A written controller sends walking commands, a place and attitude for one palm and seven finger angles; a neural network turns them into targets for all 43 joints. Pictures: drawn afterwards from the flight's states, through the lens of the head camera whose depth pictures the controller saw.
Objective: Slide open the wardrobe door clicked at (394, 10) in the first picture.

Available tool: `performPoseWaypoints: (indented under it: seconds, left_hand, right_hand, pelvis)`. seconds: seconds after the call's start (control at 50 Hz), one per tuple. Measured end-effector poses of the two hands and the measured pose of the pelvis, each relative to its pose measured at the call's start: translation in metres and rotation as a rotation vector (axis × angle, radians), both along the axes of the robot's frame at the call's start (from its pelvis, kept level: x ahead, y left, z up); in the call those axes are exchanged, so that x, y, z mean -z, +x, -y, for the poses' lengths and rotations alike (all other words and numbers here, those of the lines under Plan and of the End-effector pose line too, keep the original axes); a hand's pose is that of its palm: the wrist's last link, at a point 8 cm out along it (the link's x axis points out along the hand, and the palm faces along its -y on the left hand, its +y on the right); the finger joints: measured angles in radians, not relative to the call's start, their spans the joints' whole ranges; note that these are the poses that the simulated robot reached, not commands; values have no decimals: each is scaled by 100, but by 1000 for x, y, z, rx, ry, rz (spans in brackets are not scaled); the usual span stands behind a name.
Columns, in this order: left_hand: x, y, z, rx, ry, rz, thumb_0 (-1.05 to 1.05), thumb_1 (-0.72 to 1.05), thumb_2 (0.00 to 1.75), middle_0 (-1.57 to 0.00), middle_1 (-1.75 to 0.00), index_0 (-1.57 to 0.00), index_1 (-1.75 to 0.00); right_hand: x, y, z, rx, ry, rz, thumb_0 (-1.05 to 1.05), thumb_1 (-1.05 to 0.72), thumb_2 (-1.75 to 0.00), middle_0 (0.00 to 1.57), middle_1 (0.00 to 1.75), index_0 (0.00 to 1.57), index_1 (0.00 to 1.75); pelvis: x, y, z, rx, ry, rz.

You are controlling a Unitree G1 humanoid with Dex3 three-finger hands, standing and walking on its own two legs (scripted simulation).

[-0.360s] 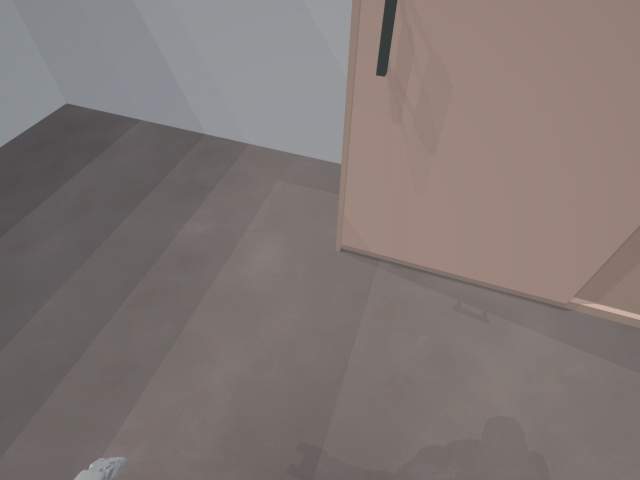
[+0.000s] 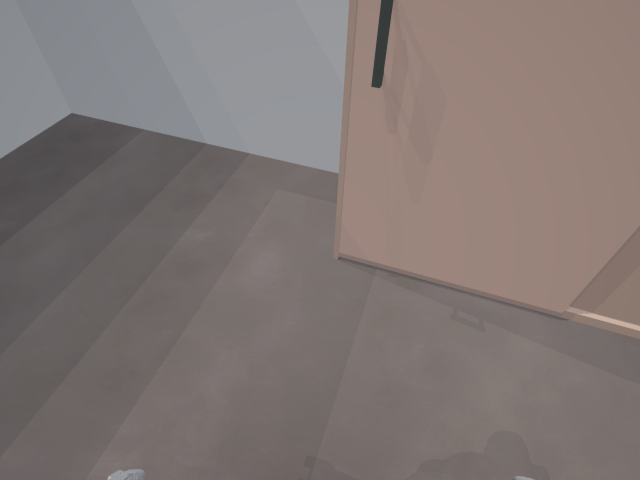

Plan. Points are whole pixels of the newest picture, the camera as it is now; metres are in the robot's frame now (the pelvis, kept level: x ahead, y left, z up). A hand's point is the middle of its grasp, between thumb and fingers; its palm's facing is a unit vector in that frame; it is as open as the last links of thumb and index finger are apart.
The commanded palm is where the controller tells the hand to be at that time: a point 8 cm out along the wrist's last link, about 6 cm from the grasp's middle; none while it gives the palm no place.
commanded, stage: stand and wait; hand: left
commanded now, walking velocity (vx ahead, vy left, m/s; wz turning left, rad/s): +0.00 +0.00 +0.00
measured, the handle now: (383, 40) +1.03 -0.08 +0.12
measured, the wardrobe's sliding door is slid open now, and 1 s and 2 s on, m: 0.00 0.00 0.00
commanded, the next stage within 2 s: look at it before walking up in 0.46 s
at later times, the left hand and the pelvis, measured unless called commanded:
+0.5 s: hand out of the picture +0.06 +0.24 -0.15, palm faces -0.03 -0.94 -0.35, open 7.4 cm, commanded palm none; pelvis -0.02 -0.01 +0.00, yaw +0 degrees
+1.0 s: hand out of the picture +0.06 +0.24 -0.15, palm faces -0.03 -0.94 -0.34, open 7.4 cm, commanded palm none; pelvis -0.02 -0.01 +0.00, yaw +0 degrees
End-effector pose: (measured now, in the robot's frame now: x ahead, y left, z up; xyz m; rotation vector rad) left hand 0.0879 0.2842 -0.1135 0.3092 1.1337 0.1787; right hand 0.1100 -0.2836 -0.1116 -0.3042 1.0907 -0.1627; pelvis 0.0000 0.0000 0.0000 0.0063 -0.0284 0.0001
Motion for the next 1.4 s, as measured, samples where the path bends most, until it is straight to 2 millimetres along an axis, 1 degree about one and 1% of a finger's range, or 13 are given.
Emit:
performPoseWaypoints:
  seconds: [0.2,0.3,0.4,0.58,1.22,1.3,1.4]
  left_hand:
    - [2,-27,-1,-19,15,-68,1,91,90,-20,-30,-21,-30]
    - [0,-32,-1,-22,21,-77,1,91,90,-20,-30,-21,-30]
    - [-1,-33,0,-17,22,-72,1,91,90,-20,-30,-21,-30]
    - [-2,-29,4,-8,15,-53,1,91,90,-20,-30,-21,-30]
    - [-1,-32,4,-16,16,-71,1,91,90,-20,-30,-21,-30]
    - [5,-37,11,-30,-2,-84,1,91,90,-20,-30,-20,-30]
    - [24,-57,24,-79,-78,-131,1,91,90,-20,-30,-20,-30]
  right_hand:
    - [4,-39,18,38,-19,-95,1,-90,-89,20,30,20,30]
    - [6,-54,22,50,-20,-124,1,-90,-89,20,30,20,30]
    - [7,-62,23,55,-15,-135,1,-90,-89,20,30,20,30]
    - [7,-65,21,53,-6,-128,1,-90,-89,20,30,20,30]
    - [3,-53,22,48,-13,-113,1,-90,-89,20,30,20,30]
    - [10,-58,13,47,4,-133,0,-90,-89,20,30,20,30]
    - [22,-71,-12,51,41,-204,0,-91,-89,20,30,20,30]
  pelvis:
    - [-2,-7,7,2,-2,5]
    - [-3,-11,9,3,-2,8]
    - [-4,-14,11,3,-2,9]
    - [-4,-18,12,4,-2,8]
    - [-6,-15,12,6,-3,6]
    - [-3,-9,11,5,-5,1]
    - [3,10,4,-16,-25,-10]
